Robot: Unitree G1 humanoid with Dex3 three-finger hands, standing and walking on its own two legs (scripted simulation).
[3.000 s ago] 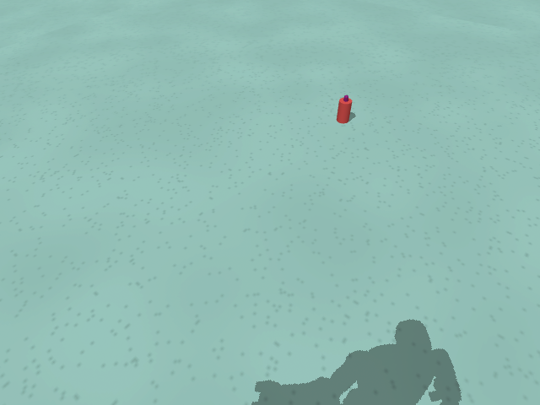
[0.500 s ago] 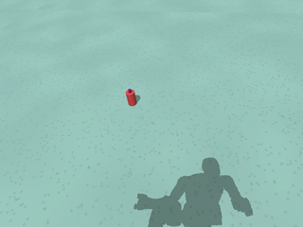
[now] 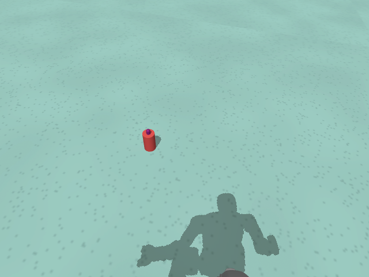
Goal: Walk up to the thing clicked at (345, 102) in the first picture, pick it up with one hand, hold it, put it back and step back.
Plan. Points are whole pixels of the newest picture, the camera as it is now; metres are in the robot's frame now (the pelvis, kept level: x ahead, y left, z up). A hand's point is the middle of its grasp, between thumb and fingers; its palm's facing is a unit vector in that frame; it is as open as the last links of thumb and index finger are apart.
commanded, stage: walk up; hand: left
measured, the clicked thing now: (149, 138) +1.10 +0.23 -0.68
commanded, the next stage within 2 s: none
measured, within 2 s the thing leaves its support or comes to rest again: neither
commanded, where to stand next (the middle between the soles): +0.74 +0.02 m, yaw +1 degrees
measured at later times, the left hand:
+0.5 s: hand (100, 229) +0.28 +0.23 -0.12, palm faces +0.02 -0.92 -0.39, open 7.4 cm
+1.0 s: hand (100, 174) +0.46 +0.28 -0.14, palm faces -0.04 -0.93 -0.36, open 7.4 cm
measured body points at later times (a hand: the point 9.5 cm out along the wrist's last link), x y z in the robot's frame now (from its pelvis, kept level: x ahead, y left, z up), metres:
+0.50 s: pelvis +0.22 -0.04 +0.00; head +0.23 -0.06 +0.45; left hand +0.28 +0.28 -0.09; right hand +0.30 -0.36 -0.13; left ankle +0.30 +0.12 -0.69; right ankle +0.23 -0.15 -0.74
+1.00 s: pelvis +0.41 +0.00 +0.00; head +0.42 +0.00 +0.44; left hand +0.46 +0.33 -0.12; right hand +0.47 -0.32 -0.11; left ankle +0.40 +0.12 -0.74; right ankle +0.52 -0.15 -0.71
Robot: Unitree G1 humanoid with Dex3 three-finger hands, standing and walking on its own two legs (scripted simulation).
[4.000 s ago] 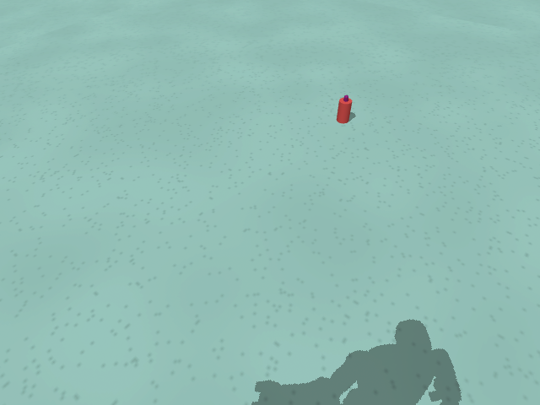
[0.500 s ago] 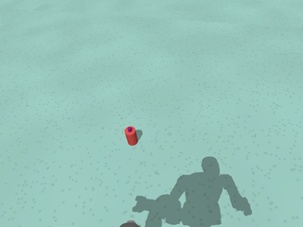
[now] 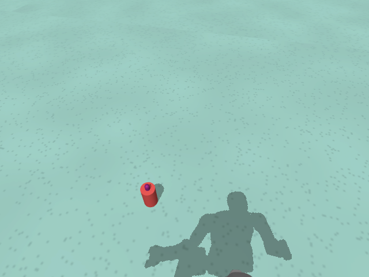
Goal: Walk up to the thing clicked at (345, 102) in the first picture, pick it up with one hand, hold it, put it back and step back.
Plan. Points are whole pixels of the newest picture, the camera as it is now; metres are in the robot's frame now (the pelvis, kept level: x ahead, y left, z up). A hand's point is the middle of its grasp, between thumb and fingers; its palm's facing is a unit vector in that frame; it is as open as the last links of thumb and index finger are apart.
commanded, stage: walk up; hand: left
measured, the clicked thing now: (148, 193) +0.69 +0.22 -0.68
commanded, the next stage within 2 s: none
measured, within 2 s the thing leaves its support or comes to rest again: neither
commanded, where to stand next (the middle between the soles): +0.33 +0.01 m, yaw +0 degrees
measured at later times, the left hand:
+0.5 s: hand (70, 273) +0.19 +0.30 -0.16, palm faces +0.00 -0.92 -0.40, open 7.4 cm
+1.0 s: hand (102, 204) +0.37 +0.26 -0.15, palm faces -0.03 -0.92 -0.39, open 7.4 cm
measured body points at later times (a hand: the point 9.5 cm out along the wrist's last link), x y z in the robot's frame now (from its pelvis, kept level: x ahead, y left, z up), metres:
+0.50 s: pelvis +0.17 +0.01 -0.02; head +0.18 +0.02 +0.43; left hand +0.19 +0.35 -0.13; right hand +0.27 -0.31 -0.12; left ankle +0.26 +0.14 -0.74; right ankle +0.14 -0.14 -0.73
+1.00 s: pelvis +0.27 +0.01 -0.02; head +0.30 -0.01 +0.43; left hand +0.38 +0.31 -0.13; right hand +0.35 -0.30 -0.16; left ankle +0.27 +0.14 -0.73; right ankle +0.36 -0.11 -0.73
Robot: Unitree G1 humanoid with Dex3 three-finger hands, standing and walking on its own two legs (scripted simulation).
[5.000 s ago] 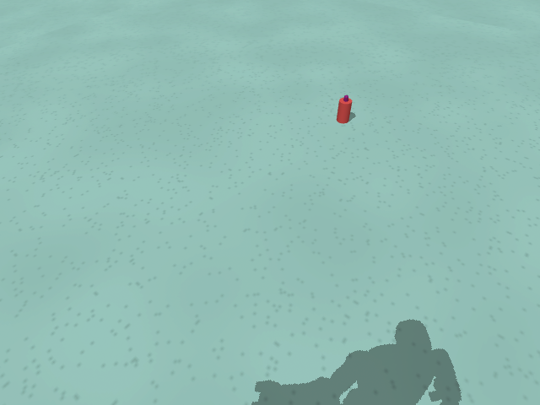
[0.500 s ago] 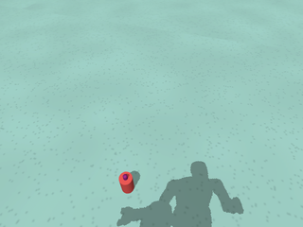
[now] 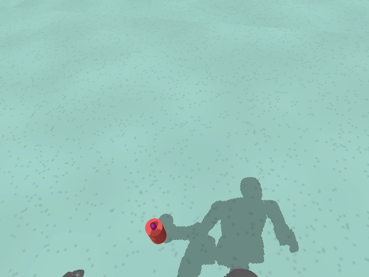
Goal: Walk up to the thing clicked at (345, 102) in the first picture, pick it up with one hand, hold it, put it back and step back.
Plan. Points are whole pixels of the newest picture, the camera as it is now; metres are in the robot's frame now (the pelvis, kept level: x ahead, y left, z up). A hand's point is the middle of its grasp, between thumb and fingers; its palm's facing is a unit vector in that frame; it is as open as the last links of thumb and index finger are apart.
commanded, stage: walk up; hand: left
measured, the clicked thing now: (155, 230) +0.43 +0.21 -0.66
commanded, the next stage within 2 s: none
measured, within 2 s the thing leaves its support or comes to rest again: neither
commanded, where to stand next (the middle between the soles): +0.07 +0.01 m, yaw -1 degrees
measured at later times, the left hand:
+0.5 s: hand out of the picture +0.11 +0.27 -0.12, palm faces +0.02 -0.94 -0.34, open 7.4 cm
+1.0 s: hand out of the picture +0.12 +0.25 -0.12, palm faces +0.02 -0.94 -0.34, open 7.4 cm
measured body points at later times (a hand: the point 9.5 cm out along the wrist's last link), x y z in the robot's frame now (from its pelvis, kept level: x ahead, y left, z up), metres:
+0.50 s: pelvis +0.02 +0.01 +0.03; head +0.03 +0.01 +0.48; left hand +0.11 +0.31 -0.10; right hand +0.12 -0.30 -0.10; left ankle +0.00 +0.14 -0.71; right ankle +0.09 -0.12 -0.71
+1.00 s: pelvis +0.04 +0.00 +0.03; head +0.05 +0.00 +0.48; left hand +0.12 +0.30 -0.10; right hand +0.12 -0.30 -0.11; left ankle +0.00 +0.14 -0.71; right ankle +0.09 -0.12 -0.71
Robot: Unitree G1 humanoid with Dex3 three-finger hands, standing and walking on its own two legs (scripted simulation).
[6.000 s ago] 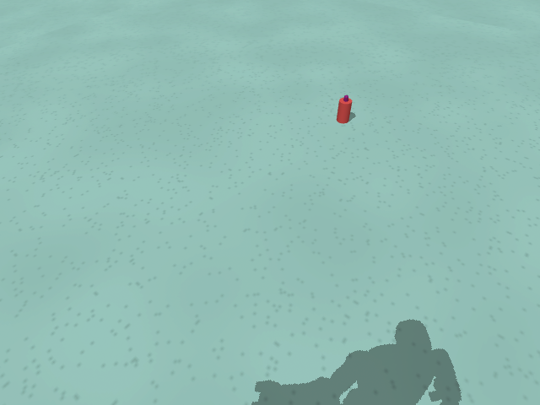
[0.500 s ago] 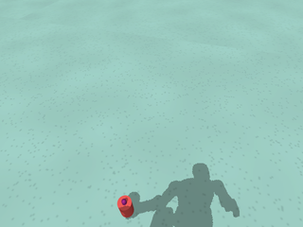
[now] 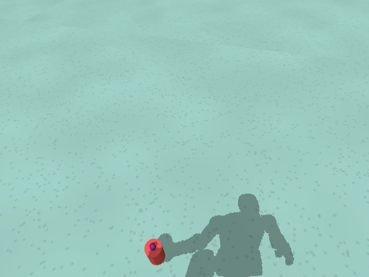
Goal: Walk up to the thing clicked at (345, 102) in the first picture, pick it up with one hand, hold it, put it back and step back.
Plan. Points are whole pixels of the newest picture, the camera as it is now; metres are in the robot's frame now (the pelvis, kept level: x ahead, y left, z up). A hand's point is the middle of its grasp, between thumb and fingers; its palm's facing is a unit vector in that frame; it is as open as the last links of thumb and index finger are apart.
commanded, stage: walk up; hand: left
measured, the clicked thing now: (154, 251) +0.39 +0.20 -0.69
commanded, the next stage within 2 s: none
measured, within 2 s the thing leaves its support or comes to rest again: neither
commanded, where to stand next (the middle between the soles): +0.03 +0.00 m, yaw -1 degrees
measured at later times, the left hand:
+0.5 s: hand out of the picture +0.08 +0.29 -0.17, palm faces -0.01 -0.92 -0.40, open 7.4 cm
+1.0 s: hand out of the picture +0.05 +0.27 -0.15, palm faces -0.10 -0.92 -0.39, open 7.4 cm
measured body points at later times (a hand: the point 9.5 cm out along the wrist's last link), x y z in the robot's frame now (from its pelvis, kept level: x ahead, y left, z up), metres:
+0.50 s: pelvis -0.06 +0.02 -0.02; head +0.00 +0.03 +0.42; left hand +0.08 +0.34 -0.14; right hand +0.03 -0.31 -0.14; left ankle -0.09 +0.15 -0.73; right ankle +0.05 -0.12 -0.75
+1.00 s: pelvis -0.06 +0.00 -0.02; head -0.04 -0.01 +0.43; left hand +0.05 +0.32 -0.13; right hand -0.05 -0.34 -0.13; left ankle -0.09 +0.15 -0.74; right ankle -0.05 -0.12 -0.75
